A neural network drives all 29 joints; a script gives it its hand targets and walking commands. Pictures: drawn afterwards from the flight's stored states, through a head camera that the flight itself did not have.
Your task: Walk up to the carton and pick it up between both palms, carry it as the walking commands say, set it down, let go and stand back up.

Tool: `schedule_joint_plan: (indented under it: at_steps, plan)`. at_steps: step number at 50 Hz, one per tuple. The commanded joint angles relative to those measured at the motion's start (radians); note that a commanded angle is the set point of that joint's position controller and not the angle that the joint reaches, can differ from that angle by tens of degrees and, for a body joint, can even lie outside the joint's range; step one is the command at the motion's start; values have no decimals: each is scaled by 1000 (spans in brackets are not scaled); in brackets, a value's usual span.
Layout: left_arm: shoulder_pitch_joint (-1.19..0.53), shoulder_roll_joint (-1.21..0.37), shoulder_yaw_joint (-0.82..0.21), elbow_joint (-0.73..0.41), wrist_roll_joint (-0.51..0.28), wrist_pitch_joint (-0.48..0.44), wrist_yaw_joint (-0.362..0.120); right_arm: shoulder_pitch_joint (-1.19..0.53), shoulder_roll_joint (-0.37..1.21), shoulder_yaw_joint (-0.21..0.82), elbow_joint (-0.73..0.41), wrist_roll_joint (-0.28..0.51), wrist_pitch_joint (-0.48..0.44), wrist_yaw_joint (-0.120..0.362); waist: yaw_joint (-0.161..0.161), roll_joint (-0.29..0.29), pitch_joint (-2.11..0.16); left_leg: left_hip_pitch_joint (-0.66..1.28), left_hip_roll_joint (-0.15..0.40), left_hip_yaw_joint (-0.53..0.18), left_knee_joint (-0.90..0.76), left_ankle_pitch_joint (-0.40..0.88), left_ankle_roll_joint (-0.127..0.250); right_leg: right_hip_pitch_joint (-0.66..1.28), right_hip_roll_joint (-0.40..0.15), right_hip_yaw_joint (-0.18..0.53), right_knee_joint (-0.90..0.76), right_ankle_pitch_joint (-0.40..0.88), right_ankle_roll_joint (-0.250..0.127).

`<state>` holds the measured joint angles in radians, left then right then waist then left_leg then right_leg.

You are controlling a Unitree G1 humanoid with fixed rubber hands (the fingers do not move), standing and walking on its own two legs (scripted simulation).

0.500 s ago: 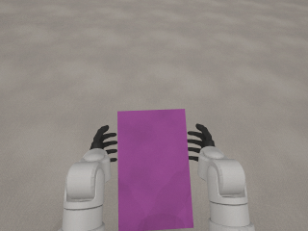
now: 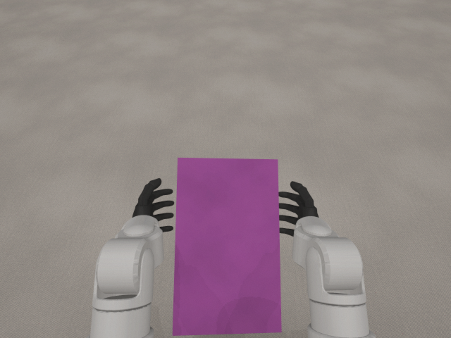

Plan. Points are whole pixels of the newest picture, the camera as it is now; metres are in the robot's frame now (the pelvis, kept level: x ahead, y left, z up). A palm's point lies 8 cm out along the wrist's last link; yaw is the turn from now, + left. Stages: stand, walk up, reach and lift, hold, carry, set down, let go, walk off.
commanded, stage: carry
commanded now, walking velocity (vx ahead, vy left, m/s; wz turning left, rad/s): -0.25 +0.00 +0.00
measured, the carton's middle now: (223, 234) +0.34 +0.01 -0.03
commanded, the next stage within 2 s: none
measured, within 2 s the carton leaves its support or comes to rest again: neither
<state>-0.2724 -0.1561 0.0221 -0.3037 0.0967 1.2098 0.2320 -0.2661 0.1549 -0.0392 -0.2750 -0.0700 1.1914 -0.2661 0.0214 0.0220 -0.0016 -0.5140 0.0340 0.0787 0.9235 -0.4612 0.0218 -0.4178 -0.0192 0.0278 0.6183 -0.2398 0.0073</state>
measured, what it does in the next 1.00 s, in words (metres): walks backwards: left foot, then right foot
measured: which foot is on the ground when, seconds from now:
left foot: up 0.00-0.24, down 0.26-0.66, up 0.68-0.98, down 1.00-1.00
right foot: down 0.00-0.26, up 0.28-0.60, down 0.62-1.00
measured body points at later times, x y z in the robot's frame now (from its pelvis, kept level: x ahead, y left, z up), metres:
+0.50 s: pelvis -0.19 +0.06 +0.00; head -0.21 +0.08 +0.45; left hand +0.09 +0.23 +0.10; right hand +0.12 -0.03 +0.12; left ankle -0.11 +0.17 -0.73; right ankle -0.19 -0.09 -0.65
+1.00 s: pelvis -0.39 +0.10 +0.00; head -0.41 +0.09 +0.45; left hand -0.11 +0.25 +0.11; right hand -0.09 +0.00 +0.12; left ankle -0.43 +0.22 -0.73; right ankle -0.24 -0.06 -0.73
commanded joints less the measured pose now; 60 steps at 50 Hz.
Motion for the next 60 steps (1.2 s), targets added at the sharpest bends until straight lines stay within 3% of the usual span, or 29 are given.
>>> schedule_joint_plan:
  at_steps: [1,5,9,10,11,12,13,15,16,18,22,26,28,29,30,31,32,35,38,40,43,46,48,49,50,52,55,57,60]
  plan:
    - [-285,-1047,-432,-142,-344,-60,-212,-413,1088,601,-237,345,-39,203,-24,-215,-415,-50,-25,-54,152,9,-28,289,-275,111,-214,563,-144]
    - [-236,-1006,-443,-124,-333,-51,-199,-330,1042,580,-195,325,-28,193,-7,-254,-461,87,-59,-4,-96,-6,-42,312,-261,105,-227,514,-123]
    - [-251,-959,-459,-115,-335,-37,-188,-235,1003,528,-94,287,-4,196,-29,-254,-431,280,-36,6,-526,129,-43,215,-240,94,-208,171,-63]
    - [-258,-959,-464,-93,-330,-31,-187,-229,995,515,-68,279,1,199,-39,-162,-385,313,8,-48,-609,156,-42,133,-188,58,-153,51,-34]
    - [-275,-956,-467,-77,-327,-26,-188,-242,994,504,-52,269,3,202,-45,2,-334,325,131,-209,-653,125,-8,3,-126,-6,-59,-74,1]
    - [-287,-958,-468,-69,-324,-20,-189,-254,979,494,-53,262,3,205,-48,232,-248,265,336,-452,-693,300,70,-161,-15,-92,115,-257,42]
    - [-304,-962,-465,-58,-326,-17,-189,-253,980,488,-49,266,8,211,-47,226,-180,126,395,-443,-682,428,131,-165,11,-63,344,-363,29]
    - [-343,-992,-495,-22,-341,-8,-194,-282,998,466,-41,255,11,221,-30,212,-132,-24,333,-317,-701,203,168,-124,7,-16,599,-292,21]
    - [-367,-1028,-499,-22,-344,-8,-196,-309,1001,458,-63,257,7,225,-35,186,-118,-3,278,-239,-683,92,131,-146,9,-13,633,-226,23]
    - [-370,-1062,-503,-23,-349,-9,-191,-346,993,455,-93,275,1,231,-23,195,-148,106,209,-115,-635,111,75,-208,18,-21,619,-187,16]
    - [-373,-1027,-525,-52,-361,11,-178,-266,967,418,-69,242,9,217,-17,157,-243,258,216,-201,-563,397,116,-146,30,-61,456,-245,34]
    - [-368,-998,-511,-90,-358,9,-180,-198,1003,436,-42,250,11,204,-26,211,-353,261,270,-300,-570,581,176,63,36,-89,138,-284,20]
    - [-329,-1024,-480,-90,-351,-4,-187,-240,1034,487,-79,282,3,206,-9,160,-399,232,240,-242,-536,454,132,189,29,-108,-130,-176,8]
    - [-314,-1036,-460,-95,-352,-13,-192,-258,1044,514,-100,296,-3,207,-5,71,-423,170,191,-187,-505,345,79,285,-26,-70,-246,-106,-1]
    - [-321,-1034,-446,-107,-353,-25,-198,-287,1061,543,-134,308,-9,209,-10,-192,-406,-6,73,-87,-346,155,8,367,-239,198,-331,57,-51]
    - [-348,-1041,-444,-128,-361,-38,-205,-373,1071,571,-195,319,-16,211,-20,-449,-374,-134,-38,-7,-91,-116,-40,314,-440,413,-356,310,-153]
    - [-311,-1059,-444,-131,-357,-41,-213,-383,1088,584,-197,328,-19,214,-21,-382,-332,-107,-39,-45,142,-128,-37,195,-438,324,-347,351,-200]
    - [-320,-1085,-407,-158,-350,-64,-222,-508,1134,633,-276,360,-42,209,-25,-231,-286,-37,-45,-106,338,98,-20,93,-263,81,-335,227,-115]
    - [-229,-1056,-407,-119,-338,-56,-214,-413,1077,618,-274,340,-40,188,-30,-196,-384,-99,-37,-48,186,65,-36,294,-256,92,-201,559,-113]
    - [-204,-1003,-428,-98,-338,-40,-206,-301,1030,578,-187,306,-21,177,-20,-204,-429,-12,-52,-10,32,13,-47,320,-258,96,-195,623,-112]
    - [-217,-925,-454,-107,-339,-26,-194,-191,980,524,-69,262,5,174,-4,-267,-418,101,-72,5,-193,-26,-49,301,-273,143,-243,424,-105]
    - [-255,-916,-471,-101,-339,-14,-187,-157,978,494,4,249,20,184,-26,-268,-396,277,-71,9,-554,52,-37,222,-279,159,-276,-8,-45]
    - [-280,-925,-484,-64,-328,-8,-185,-192,988,478,15,246,21,196,-32,-66,-329,330,45,-144,-675,0,-11,59,-206,74,-143,-190,12]
    - [-311,-936,-490,-71,-330,-5,-186,-214,992,473,12,243,20,202,-42,169,-258,268,220,-375,-747,-109,59,-86,-90,-63,59,-211,47]
    - [-337,-953,-495,-82,-334,-2,-188,-238,1005,475,-5,251,19,210,-42,236,-156,91,302,-412,-785,-155,115,-134,-19,-129,282,-316,52]
    - [-385,-1025,-521,-84,-355,-4,-199,-313,1040,482,-45,269,10,225,-34,224,-91,-81,247,-239,-771,-135,148,-102,8,-76,549,-258,34]
    - [-381,-1100,-521,-82,-361,-12,-199,-389,1031,482,-155,296,-15,233,-12,183,-142,47,111,-30,-654,26,79,-115,10,-107,517,-174,29]
    - [-340,-1076,-510,-55,-349,5,-190,-374,993,475,-165,282,-4,222,-10,159,-167,171,99,-43,-590,135,115,-143,-11,-137,415,-197,29]
    - [-290,-1018,-509,-42,-345,24,-186,-251,973,456,-111,240,7,194,-17,148,-296,238,142,-194,-532,387,169,22,12,-144,204,-265,17]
